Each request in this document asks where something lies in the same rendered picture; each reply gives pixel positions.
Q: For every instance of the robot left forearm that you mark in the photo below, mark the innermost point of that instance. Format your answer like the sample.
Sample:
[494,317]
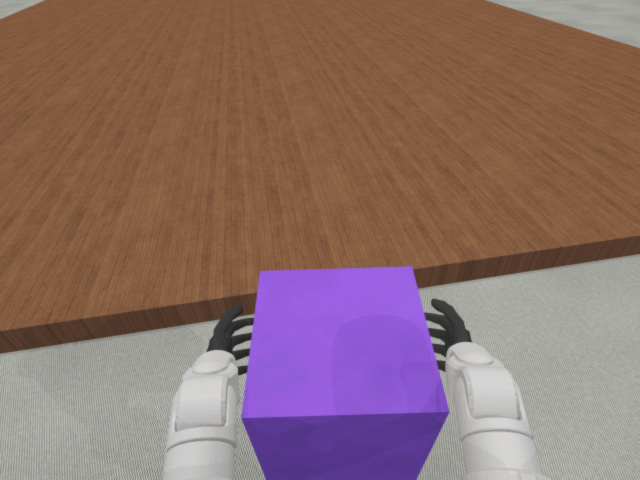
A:
[202,432]

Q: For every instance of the robot right forearm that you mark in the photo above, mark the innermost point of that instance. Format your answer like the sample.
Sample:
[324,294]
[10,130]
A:
[493,425]

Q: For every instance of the carton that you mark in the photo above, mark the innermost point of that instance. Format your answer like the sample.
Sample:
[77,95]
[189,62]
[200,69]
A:
[342,380]

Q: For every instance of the robot right hand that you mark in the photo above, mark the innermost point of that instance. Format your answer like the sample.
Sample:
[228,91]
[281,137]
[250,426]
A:
[454,332]

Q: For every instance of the robot left hand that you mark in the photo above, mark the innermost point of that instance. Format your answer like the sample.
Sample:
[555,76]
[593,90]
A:
[223,331]

